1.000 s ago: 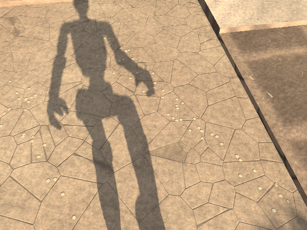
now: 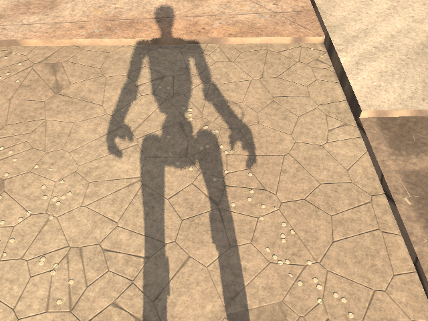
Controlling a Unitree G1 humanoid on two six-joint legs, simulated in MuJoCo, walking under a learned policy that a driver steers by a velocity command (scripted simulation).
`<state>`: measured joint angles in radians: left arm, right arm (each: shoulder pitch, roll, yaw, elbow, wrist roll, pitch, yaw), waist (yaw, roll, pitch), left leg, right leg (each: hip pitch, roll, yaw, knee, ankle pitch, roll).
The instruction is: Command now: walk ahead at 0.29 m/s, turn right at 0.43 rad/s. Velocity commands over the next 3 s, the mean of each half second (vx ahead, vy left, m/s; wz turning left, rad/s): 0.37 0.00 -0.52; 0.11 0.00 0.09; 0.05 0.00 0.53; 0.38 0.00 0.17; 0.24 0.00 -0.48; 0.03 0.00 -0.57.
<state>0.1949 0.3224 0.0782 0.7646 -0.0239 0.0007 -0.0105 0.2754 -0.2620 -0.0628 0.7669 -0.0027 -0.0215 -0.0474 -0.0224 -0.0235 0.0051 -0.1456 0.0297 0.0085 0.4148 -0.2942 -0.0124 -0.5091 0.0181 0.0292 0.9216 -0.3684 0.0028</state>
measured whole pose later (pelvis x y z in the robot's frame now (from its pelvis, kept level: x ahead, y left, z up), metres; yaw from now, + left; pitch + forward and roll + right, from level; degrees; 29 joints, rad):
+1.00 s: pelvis +0.32 -0.12 -0.01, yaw -12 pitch +1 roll +0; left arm 0.16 0.29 0.05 0.72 0.00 0.01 0.03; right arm 0.17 -0.30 -0.07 0.71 0.01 0.03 -0.01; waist -0.03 0.01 0.07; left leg -0.37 -0.11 -0.16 0.46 -0.09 0.02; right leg -0.35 0.03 0.10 0.61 -0.31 0.04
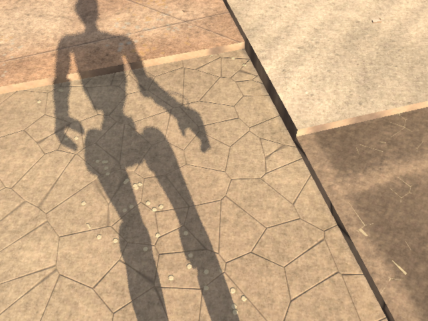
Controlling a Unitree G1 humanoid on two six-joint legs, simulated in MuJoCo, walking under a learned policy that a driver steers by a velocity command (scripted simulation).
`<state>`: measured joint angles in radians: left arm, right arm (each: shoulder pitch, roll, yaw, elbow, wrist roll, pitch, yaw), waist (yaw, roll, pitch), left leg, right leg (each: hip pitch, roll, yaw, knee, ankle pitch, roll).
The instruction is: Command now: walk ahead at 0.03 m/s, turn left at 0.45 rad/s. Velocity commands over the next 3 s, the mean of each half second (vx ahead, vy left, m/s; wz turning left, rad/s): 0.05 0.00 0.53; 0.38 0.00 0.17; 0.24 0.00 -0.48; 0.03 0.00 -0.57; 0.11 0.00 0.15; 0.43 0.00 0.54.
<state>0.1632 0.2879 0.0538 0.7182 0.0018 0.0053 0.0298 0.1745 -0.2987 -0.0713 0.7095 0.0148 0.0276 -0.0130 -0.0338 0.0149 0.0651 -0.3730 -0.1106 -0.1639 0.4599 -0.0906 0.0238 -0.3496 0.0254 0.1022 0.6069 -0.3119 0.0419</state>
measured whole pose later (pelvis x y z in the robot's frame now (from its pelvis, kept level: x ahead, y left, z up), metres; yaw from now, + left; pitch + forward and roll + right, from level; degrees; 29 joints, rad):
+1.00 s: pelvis +0.23 +0.08 -0.02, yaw +20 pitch +3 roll -1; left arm 0.06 0.29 0.04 0.69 -0.02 -0.09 -0.06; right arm 0.41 -0.32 -0.06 0.78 0.00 -0.03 -0.02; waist -0.06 0.01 0.03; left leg 0.03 0.00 -0.02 0.60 -0.49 0.03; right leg -0.51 0.05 -0.05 0.56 -0.08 -0.08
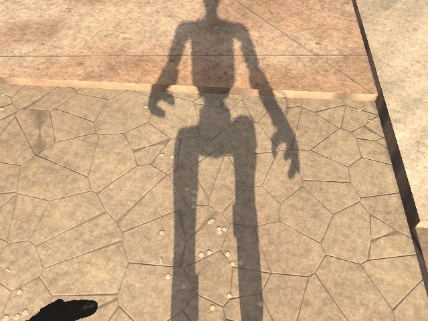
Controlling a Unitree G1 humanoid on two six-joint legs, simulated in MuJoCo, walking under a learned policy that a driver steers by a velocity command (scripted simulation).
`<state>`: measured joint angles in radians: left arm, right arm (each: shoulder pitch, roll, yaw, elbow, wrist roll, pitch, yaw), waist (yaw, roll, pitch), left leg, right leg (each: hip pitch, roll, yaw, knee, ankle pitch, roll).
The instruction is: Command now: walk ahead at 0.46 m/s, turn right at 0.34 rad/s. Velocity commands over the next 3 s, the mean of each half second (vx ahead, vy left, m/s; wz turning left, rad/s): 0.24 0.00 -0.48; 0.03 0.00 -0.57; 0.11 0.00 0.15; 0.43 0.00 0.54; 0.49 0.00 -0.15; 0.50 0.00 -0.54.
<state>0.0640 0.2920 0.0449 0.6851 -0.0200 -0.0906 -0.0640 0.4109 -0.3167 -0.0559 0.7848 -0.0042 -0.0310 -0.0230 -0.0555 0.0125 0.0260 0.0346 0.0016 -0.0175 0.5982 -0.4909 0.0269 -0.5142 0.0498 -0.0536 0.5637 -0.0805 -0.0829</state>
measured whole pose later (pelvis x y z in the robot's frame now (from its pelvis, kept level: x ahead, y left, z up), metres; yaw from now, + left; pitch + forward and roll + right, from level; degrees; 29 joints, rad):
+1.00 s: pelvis +0.24 -0.02 +0.02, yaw -35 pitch +1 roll +2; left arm 0.22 0.30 0.06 0.63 0.01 0.03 0.01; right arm 0.12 -0.33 -0.09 0.72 -0.01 0.03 -0.03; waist 0.00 0.04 0.05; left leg -0.53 0.02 0.00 1.05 -0.43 -0.06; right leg -0.29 0.01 0.04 0.52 -0.25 -0.04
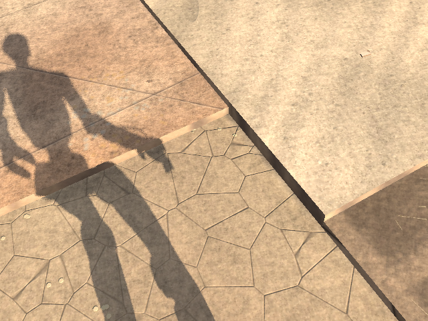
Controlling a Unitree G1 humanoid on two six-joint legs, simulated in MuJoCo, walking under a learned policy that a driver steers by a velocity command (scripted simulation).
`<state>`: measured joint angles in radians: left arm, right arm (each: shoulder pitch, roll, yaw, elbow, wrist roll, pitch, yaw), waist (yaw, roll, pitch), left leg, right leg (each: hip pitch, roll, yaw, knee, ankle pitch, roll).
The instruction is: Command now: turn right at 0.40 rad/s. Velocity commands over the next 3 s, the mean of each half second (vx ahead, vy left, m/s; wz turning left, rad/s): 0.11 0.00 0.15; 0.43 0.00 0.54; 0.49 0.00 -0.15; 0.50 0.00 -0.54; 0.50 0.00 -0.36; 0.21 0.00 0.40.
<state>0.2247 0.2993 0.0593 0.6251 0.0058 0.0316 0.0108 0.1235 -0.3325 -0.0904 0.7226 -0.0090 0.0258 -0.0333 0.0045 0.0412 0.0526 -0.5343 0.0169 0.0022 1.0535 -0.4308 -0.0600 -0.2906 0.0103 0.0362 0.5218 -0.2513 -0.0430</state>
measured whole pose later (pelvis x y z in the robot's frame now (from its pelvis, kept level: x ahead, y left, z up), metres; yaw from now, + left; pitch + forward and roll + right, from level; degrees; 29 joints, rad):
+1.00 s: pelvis +0.25 +0.14 -0.01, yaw +27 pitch +1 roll +0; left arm 0.30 0.30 0.05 0.74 -0.02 -0.11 0.01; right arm 0.17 -0.30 -0.06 0.63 0.01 -0.04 0.04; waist 0.03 -0.01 0.07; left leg -0.40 -0.11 0.02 0.56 -0.18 0.10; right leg -0.37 -0.06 0.04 1.23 -0.38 0.01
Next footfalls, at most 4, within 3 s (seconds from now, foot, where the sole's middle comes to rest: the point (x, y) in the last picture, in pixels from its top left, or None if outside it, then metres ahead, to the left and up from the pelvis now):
0.24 left None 0.05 0.14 -0.78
0.88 left None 0.32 0.24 -0.78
1.44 right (185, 248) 0.70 0.20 -0.78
1.88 left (115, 200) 0.90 0.47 -0.78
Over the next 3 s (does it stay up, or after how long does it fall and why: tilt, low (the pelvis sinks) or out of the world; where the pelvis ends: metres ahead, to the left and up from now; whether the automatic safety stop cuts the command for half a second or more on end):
stays up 1.24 0.29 0.02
